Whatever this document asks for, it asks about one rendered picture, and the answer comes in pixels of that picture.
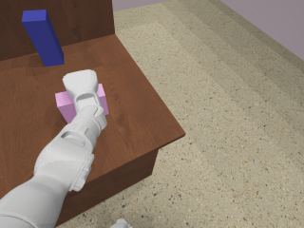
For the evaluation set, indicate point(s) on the robot left forearm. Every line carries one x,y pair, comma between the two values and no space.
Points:
85,128

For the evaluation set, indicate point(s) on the sponge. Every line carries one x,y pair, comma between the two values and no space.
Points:
65,103

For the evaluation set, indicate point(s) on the robot left hand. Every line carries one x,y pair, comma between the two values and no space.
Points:
82,80

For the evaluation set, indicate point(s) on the table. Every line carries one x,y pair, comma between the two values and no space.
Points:
138,122

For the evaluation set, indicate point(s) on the left robot upper arm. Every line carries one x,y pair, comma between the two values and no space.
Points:
37,203

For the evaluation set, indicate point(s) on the robot left shin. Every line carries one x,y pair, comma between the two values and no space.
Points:
121,220

